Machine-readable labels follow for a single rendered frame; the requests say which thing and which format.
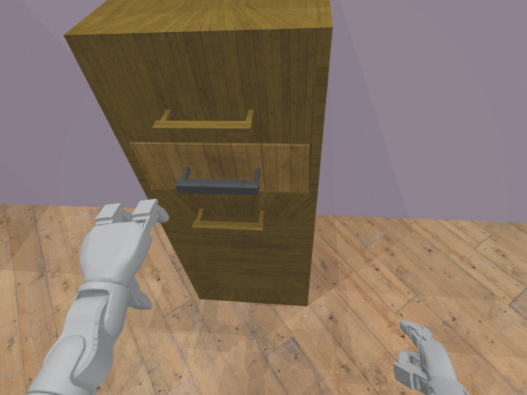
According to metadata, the robot left forearm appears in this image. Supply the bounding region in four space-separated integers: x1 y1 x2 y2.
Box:
27 281 131 395

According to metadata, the handle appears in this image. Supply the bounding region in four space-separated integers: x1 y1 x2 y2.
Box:
192 221 264 235
175 167 260 195
152 121 253 139

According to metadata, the drawer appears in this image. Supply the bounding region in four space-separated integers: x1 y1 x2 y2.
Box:
130 142 310 193

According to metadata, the cabinet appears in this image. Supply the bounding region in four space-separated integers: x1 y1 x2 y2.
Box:
63 0 333 306

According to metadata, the robot right hand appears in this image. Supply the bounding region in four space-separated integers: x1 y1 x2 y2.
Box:
394 320 458 395

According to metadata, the robot right forearm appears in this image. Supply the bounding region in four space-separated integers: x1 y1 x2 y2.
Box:
427 377 469 395

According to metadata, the robot left hand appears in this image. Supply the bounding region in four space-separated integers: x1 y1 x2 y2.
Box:
80 199 169 309

